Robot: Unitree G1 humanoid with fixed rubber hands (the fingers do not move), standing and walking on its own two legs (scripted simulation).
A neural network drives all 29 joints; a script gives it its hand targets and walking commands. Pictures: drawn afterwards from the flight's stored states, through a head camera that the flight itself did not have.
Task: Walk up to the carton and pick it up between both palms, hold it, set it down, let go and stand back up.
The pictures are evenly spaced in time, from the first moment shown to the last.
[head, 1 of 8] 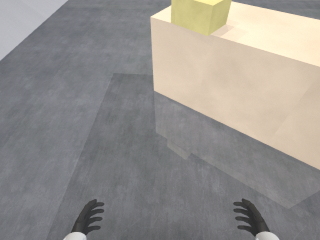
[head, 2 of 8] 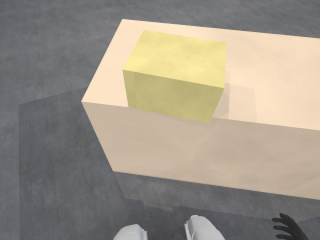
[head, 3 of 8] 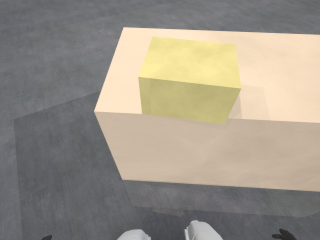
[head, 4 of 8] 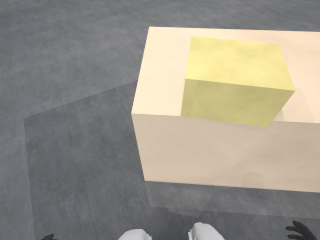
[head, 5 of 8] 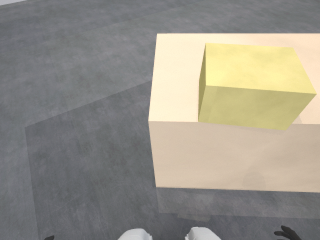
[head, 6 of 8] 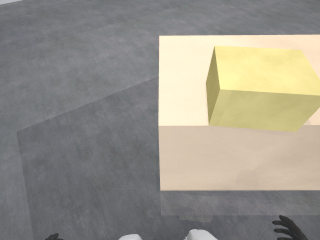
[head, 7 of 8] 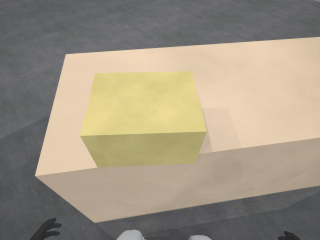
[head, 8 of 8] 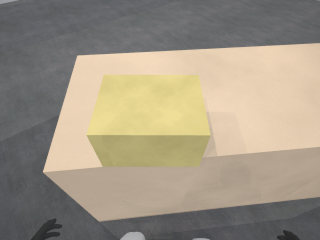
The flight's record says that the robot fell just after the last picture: no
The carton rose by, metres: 0.00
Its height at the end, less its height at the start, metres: +0.00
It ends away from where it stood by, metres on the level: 0.00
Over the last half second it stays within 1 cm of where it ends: yes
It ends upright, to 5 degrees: yes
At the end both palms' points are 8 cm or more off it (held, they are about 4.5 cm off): yes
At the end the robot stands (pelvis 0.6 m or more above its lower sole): yes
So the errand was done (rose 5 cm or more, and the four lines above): no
